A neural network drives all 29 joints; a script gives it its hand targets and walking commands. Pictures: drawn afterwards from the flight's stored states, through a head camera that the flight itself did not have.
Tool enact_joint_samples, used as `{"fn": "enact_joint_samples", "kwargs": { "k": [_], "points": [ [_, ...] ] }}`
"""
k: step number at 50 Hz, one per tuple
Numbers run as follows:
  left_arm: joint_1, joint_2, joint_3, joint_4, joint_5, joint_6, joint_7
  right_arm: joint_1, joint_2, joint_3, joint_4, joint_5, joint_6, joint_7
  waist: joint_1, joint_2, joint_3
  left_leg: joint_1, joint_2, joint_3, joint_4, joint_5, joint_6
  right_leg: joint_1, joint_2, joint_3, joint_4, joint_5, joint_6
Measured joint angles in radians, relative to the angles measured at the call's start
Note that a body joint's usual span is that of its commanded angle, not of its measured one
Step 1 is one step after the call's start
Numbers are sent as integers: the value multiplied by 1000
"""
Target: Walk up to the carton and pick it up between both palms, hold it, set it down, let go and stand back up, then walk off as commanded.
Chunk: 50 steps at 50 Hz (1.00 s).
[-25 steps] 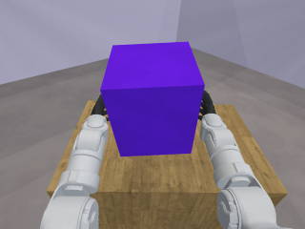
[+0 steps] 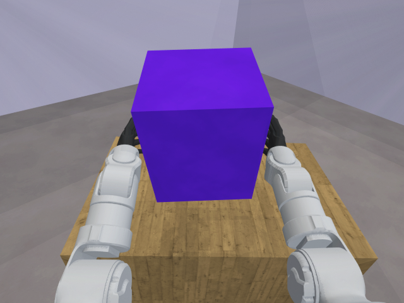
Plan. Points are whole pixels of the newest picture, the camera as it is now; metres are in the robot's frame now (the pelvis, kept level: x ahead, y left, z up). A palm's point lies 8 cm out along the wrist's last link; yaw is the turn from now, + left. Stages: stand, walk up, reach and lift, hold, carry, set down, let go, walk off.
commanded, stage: hold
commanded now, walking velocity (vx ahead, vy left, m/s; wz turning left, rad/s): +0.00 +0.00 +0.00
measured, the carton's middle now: (202, 128) +0.42 +0.00 +0.21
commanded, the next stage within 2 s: none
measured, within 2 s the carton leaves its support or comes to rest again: neither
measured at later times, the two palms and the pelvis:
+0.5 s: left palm (125, 148) +0.36 +0.15 +0.19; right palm (276, 149) +0.37 -0.15 +0.20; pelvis -0.01 +0.00 +0.00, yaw +0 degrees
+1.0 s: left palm (125, 149) +0.35 +0.15 +0.19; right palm (275, 150) +0.36 -0.15 +0.19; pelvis -0.01 +0.00 +0.00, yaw +0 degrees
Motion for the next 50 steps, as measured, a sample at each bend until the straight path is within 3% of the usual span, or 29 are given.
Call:
{"fn": "enact_joint_samples", "kwargs": {
  "k": [19, 27, 50],
  "points": [
    [-4, -4, 5, -22, 17, 55, -9, 0, 3, 0, 2, 4, 22, 1, -1, -7, 9, 8, 0, -1, -1, 7, 0, 8, 0, 0, 0, 6, 0],
    [-4, -5, 5, -77, 18, 68, -9, 2, 4, 0, -52, 15, 30, -1, -2, -7, 13, 9, 0, -1, -1, 8, 1, 8, 0, 0, 0, 6, 0],
    [-5, -7, 5, -73, 32, 87, -17, 2, 5, 0, -37, 17, 34, -1, -3, -9, 18, 13, -1, -2, -1, 8, 1, 13, 0, 0, 0, 6, 0]
  ]
}}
